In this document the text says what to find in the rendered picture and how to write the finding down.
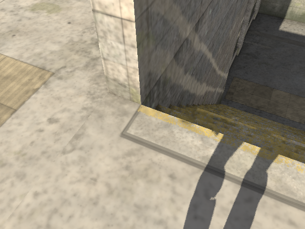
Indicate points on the stairs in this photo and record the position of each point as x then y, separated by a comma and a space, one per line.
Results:
250, 128

